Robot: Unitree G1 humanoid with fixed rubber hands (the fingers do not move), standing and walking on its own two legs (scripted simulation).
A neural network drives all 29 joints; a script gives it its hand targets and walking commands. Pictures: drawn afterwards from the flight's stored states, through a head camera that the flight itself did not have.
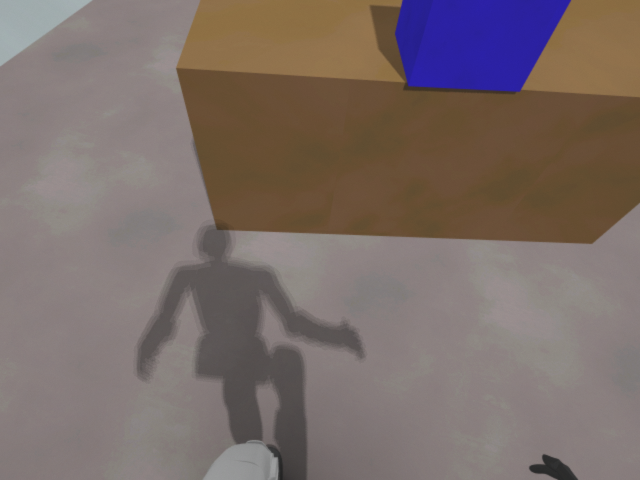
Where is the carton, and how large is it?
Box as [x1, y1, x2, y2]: [395, 0, 570, 91]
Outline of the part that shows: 408,85 519,91 570,0 403,0 395,35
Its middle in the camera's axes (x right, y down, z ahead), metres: +0.36 -0.54 +0.94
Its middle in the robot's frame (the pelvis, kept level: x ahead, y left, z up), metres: +1.11 -0.28 +0.02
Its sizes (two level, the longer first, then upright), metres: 0.287 0.247 0.228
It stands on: a pedestal, 0.66 m high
